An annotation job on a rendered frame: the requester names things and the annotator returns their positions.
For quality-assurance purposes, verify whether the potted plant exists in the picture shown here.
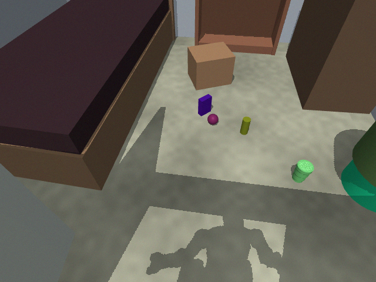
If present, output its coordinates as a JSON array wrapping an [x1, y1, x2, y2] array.
[[341, 121, 376, 212]]

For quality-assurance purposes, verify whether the bed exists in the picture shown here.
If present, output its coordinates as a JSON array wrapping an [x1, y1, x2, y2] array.
[[0, 0, 176, 190]]

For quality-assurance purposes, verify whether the bookshelf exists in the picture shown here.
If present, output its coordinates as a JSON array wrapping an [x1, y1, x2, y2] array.
[[194, 0, 291, 55]]

